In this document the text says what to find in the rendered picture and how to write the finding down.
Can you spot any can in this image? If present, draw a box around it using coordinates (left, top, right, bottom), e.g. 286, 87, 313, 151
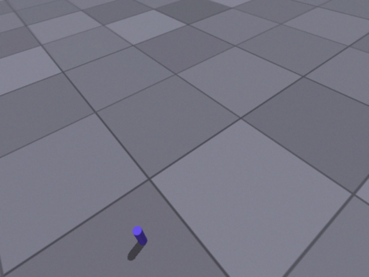
133, 226, 147, 245

